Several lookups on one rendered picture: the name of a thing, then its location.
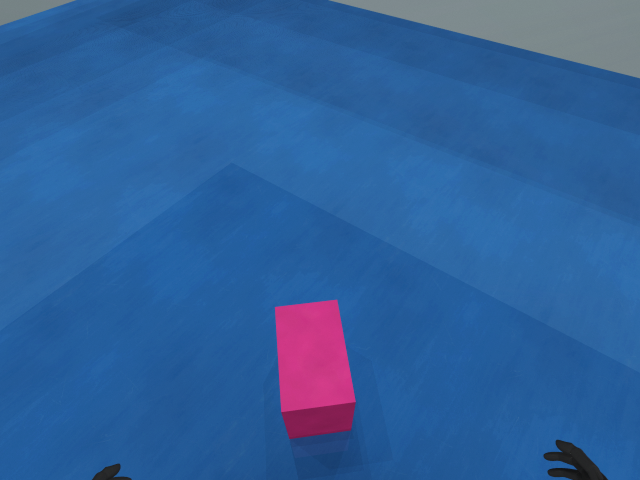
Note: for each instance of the carton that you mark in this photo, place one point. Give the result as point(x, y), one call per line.
point(316, 390)

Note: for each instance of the right robot hand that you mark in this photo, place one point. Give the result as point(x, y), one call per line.
point(586, 469)

